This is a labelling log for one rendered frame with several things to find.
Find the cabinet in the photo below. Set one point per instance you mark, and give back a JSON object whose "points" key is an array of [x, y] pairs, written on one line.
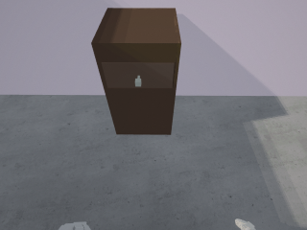
{"points": [[139, 35]]}

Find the right robot hand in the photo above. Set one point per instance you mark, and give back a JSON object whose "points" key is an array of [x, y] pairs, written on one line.
{"points": [[244, 225]]}

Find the drawer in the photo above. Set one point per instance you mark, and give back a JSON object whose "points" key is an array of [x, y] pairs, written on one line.
{"points": [[152, 74]]}

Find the handle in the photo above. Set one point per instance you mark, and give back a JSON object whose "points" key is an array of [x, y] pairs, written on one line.
{"points": [[138, 82]]}

